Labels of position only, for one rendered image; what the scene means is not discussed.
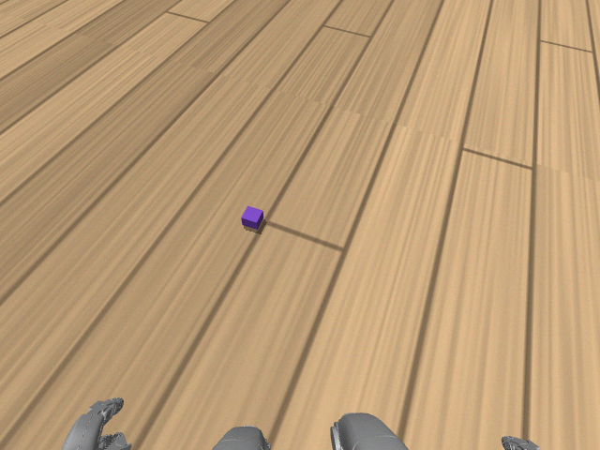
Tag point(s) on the small box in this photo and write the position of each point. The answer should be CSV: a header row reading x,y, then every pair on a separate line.
x,y
252,217

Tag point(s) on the left robot hand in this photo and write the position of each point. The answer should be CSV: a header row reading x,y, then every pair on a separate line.
x,y
85,434

